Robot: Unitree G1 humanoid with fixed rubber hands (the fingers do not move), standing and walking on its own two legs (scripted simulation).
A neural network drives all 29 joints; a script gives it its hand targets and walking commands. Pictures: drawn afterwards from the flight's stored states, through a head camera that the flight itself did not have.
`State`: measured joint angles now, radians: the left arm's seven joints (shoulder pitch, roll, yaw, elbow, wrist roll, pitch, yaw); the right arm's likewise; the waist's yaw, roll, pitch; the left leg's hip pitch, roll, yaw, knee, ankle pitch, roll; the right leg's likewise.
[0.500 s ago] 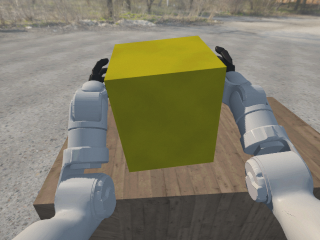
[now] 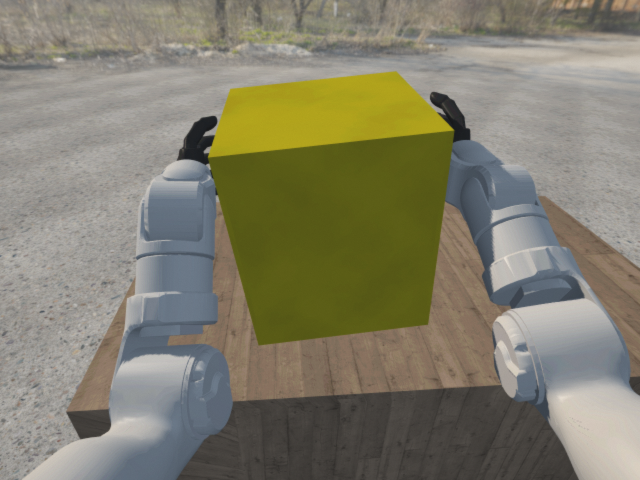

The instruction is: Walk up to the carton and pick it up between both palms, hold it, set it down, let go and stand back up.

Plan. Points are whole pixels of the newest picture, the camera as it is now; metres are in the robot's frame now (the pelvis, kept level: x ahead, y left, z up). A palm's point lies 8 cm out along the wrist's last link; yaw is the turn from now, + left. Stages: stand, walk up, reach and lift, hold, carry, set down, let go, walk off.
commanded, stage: hold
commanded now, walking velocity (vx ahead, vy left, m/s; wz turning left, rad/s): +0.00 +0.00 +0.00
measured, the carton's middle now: (328, 206) +0.36 -0.03 +0.25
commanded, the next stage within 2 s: none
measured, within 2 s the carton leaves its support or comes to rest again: neither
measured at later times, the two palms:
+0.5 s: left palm (194, 176) +0.35 +0.13 +0.29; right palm (452, 154) +0.35 -0.17 +0.32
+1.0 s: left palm (194, 175) +0.36 +0.13 +0.30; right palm (452, 154) +0.36 -0.17 +0.32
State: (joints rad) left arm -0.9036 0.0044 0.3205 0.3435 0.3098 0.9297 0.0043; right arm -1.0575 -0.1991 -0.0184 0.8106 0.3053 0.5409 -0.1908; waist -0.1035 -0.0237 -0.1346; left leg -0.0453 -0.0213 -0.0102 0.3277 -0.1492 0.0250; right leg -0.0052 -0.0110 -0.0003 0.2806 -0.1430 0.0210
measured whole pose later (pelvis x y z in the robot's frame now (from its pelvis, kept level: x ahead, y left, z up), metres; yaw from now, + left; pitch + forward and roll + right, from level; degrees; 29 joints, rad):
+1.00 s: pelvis +0.00 +0.00 +0.00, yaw +0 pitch -7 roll -1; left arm -0.91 0.00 0.32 0.34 0.31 0.93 0.00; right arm -1.07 -0.20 -0.02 0.81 0.31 0.57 -0.20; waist -0.10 -0.02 -0.14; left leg -0.06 -0.02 -0.01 0.33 -0.15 0.02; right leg -0.02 -0.01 0.00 0.28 -0.14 0.02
